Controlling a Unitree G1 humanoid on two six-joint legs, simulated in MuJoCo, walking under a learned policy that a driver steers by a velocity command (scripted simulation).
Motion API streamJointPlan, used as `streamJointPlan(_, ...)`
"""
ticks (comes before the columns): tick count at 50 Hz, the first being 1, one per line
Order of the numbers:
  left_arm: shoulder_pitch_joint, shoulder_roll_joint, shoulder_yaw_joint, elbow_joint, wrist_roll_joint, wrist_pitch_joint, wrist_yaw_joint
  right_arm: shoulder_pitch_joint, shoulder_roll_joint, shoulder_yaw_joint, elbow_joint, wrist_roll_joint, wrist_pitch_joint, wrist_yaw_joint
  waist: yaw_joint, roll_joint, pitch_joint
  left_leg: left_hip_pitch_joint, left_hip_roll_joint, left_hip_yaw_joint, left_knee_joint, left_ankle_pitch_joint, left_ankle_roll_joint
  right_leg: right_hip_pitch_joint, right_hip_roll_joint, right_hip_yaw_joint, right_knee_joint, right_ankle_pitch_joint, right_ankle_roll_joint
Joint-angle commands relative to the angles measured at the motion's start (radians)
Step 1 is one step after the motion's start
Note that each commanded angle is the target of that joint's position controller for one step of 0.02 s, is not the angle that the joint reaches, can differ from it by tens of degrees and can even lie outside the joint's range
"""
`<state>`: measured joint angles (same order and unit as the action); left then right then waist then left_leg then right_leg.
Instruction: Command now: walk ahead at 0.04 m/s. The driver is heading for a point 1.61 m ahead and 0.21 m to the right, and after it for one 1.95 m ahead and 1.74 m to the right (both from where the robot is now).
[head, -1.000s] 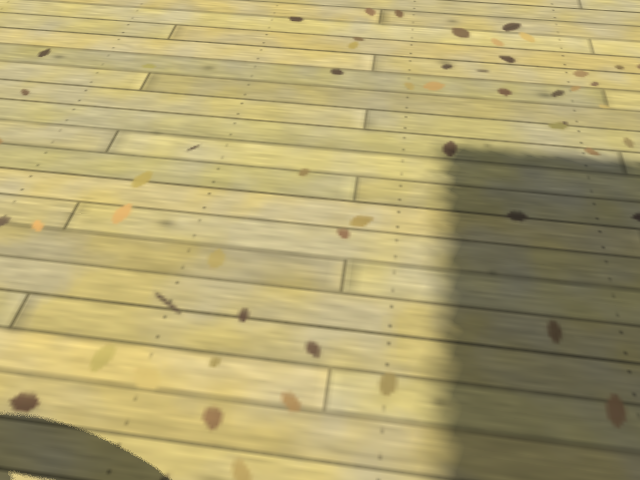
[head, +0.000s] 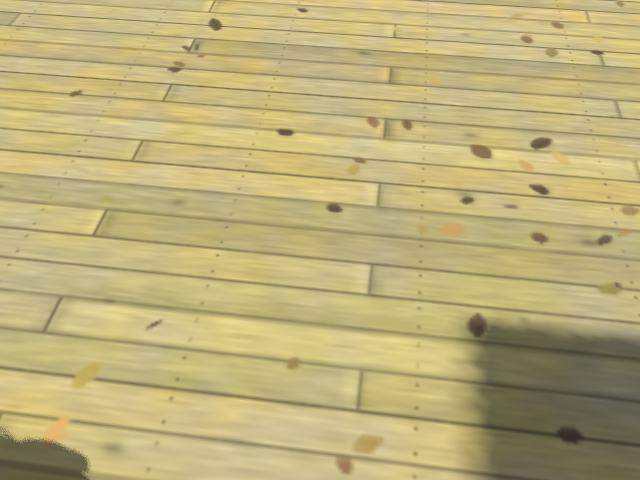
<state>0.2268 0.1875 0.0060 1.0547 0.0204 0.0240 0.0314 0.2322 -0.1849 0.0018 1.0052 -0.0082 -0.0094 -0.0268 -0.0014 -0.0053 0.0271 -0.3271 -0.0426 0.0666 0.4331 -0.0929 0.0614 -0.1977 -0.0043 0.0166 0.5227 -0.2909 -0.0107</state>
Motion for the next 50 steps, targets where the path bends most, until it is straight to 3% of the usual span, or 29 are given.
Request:
streamJointPlan(1,0.095,0.096,0.009,0.01,0.002,-0.01,-0.002,0.011,-0.107,-0.03,-0.028,0.011,0.013,0.005,-0.001,-0.04,0.08,0.028,0.114,-0.168,-0.174,-0.275,-0.028,-0.132,-0.098,0.125,-0.226,-0.18,-0.054)
streamJointPlan(3,0.076,0.077,0.003,0.016,-0.008,-0.031,0.001,0.053,-0.081,-0.027,-0.001,0.001,0.007,0.009,-0.028,-0.08,0.057,0.163,0.11,-0.153,-0.107,-0.12,-0.021,-0.183,-0.104,0.133,-0.279,-0.16,-0.039)
streamJointPlan(6,0.089,0.076,0.004,0.02,-0.013,-0.045,0.007,0.071,-0.087,-0.028,0.028,-0.005,-0.004,0.011,-0.027,-0.033,0.035,0.176,0.122,-0.161,-0.101,-0.064,-0.011,-0.127,-0.094,0.115,-0.267,-0.069,-0.04)
streamJointPlan(14,0.16,0.054,0.0,0.045,-0.011,-0.043,0.008,0.082,-0.071,-0.02,0.076,0.0,-0.002,0.002,-0.009,0.008,0.045,0.155,0.125,-0.165,-0.113,-0.054,-0.017,-0.072,-0.085,0.093,-0.245,-0.005,-0.052)
streamJointPlan(36,0.218,0.01,-0.01,0.076,-0.011,-0.048,0.019,0.112,-0.029,-0.015,0.149,0.001,0.004,-0.012,-0.009,-0.003,0.055,0.176,0.129,-0.155,-0.078,0.051,-0.018,-0.011,-0.085,0.076,-0.23,0.123,-0.05)
streamJointPlan(37,0.246,0.017,-0.006,0.083,-0.008,-0.047,0.018,0.118,-0.025,-0.015,0.152,0.0,0.006,-0.01,0.0,-0.012,0.02,0.177,0.1,-0.135,-0.061,-0.101,-0.013,0.004,-0.071,0.077,-0.249,-0.055,-0.063)
streamJointPlan(38,0.257,0.057,0.01,0.077,-0.008,-0.042,0.015,0.111,-0.047,-0.027,0.142,-0.001,0.012,-0.006,0.011,-0.057,0.034,0.123,0.045,-0.087,0.015,-0.34,0.0,-0.004,-0.068,0.114,-0.264,-0.32,-0.098)
streamJointPlan(39,0.295,0.097,0.027,0.074,-0.005,-0.036,0.01,0.053,-0.064,-0.036,0.111,-0.01,0.016,0.005,0.044,-0.098,0.101,-0.034,0.017,-0.065,0.095,-0.479,0.003,0.005,-0.124,0.219,-0.332,-0.562,-0.147)
streamJointPlan(40,0.337,0.133,0.043,0.081,-0.009,-0.035,0.007,-0.048,-0.037,-0.032,0.054,-0.017,0.013,0.02,0.081,-0.172,0.197,-0.2,0.001,0.005,0.203,-0.423,-0.008,0.04,-0.234,0.356,-0.44,-0.693,-0.205)
streamJointPlan(41,0.334,0.129,0.049,0.08,-0.009,-0.04,0.008,-0.133,-0.031,-0.031,0.002,-0.025,0.004,0.03,0.097,-0.184,0.271,-0.322,0.059,0.007,0.314,-0.317,-0.011,0.06,-0.324,0.439,-0.496,-0.638,-0.246)
streamJointPlan(42,0.323,0.11,0.05,0.072,-0.002,-0.05,0.008,-0.163,-0.049,-0.041,-0.021,-0.026,-0.007,0.036,0.085,-0.128,0.271,-0.421,0.089,-0.022,0.38,-0.284,-0.016,0.123,-0.337,0.442,-0.501,-0.53,-0.254)
streamJointPlan(44,0.289,0.118,0.061,0.053,0.003,-0.076,0.005,-0.129,-0.067,-0.057,-0.029,-0.027,-0.032,0.052,0.047,-0.075,0.191,-0.466,0.117,-0.046,0.412,-0.23,-0.024,0.239,-0.309,0.363,-0.472,-0.357,-0.239)
streamJointPlan(46,0.241,0.126,0.068,0.03,-0.005,-0.1,0.002,-0.127,-0.07,-0.066,-0.052,-0.017,-0.045,0.066,0.018,-0.099,0.142,-0.348,0.114,-0.036,0.34,-0.188,-0.023,0.189,-0.264,0.265,-0.466,-0.286,-0.209)
streamJointPlan(48,0.223,0.128,0.071,0.02,-0.005,-0.115,-0.001,-0.152,-0.061,-0.07,-0.08,-0.012,-0.043,0.074,0.012,-0.127,0.154,-0.222,0.098,-0.007,0.248,-0.181,-0.017,0.102,-0.244,0.203,-0.467,-0.253,-0.197)
streamJointPlan(50,0.207,0.138,0.076,0.012,-0.006,-0.122,-0.006,-0.108,-0.061,-0.075,-0.086,-0.009,-0.04,0.075,-0.011,-0.123,0.16,-0.057,0.072,0.049,0.174,-0.185,-0.001,0.009,-0.242,0.156,-0.435,-0.231,-0.204)
